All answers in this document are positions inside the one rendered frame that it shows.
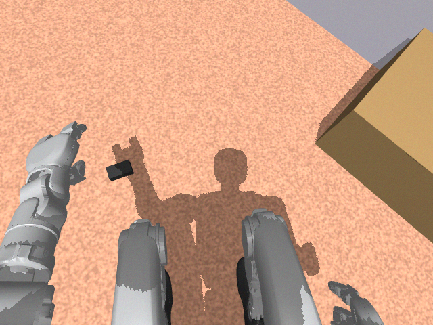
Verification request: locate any right robot hand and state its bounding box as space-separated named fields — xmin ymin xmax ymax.
xmin=328 ymin=281 xmax=384 ymax=325

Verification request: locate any left robot hand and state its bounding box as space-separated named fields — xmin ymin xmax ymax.
xmin=26 ymin=121 xmax=87 ymax=185

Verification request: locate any left robot arm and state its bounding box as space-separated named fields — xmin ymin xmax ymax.
xmin=0 ymin=165 xmax=70 ymax=325

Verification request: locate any right robot foot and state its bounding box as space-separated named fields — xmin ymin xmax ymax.
xmin=236 ymin=257 xmax=264 ymax=325

